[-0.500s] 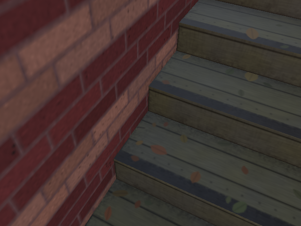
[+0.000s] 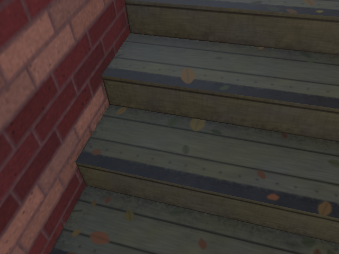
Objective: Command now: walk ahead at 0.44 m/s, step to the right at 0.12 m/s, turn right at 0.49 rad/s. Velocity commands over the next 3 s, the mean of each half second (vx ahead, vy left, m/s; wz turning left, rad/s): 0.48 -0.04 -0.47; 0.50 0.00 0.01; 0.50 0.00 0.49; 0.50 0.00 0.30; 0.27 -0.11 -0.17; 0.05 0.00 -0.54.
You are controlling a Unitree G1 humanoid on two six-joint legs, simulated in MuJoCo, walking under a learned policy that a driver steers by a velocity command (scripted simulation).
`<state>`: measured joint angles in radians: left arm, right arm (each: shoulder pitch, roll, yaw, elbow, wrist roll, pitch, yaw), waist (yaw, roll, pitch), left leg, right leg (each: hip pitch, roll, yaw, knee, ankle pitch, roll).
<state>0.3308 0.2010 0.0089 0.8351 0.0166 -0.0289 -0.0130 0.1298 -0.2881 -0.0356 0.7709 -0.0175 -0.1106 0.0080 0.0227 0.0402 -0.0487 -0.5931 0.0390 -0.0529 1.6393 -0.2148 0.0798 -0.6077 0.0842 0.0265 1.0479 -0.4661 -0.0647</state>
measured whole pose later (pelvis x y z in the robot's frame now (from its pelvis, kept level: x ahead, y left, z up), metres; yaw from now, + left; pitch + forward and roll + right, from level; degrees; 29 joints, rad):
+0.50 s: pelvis +0.32 -0.06 +0.16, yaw -17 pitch +1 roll +4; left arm 0.35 0.18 0.00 0.93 0.03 -0.06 -0.04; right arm 0.15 -0.24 -0.02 0.79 -0.02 -0.09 -0.02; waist -0.02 0.02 -0.03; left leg -0.58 -0.07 0.17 0.85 -0.30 0.11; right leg -0.43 0.19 0.23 1.64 -0.21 -0.10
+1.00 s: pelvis +0.58 -0.23 +0.31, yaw -12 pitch +3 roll -1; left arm 0.10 0.17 -0.03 0.78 0.02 -0.08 -0.02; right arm 0.47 -0.16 -0.01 1.00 0.01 -0.07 0.03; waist -0.01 0.01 -0.09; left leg -0.59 -0.01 -0.13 1.65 -0.14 0.10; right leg -0.60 -0.09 -0.18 0.99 -0.44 -0.04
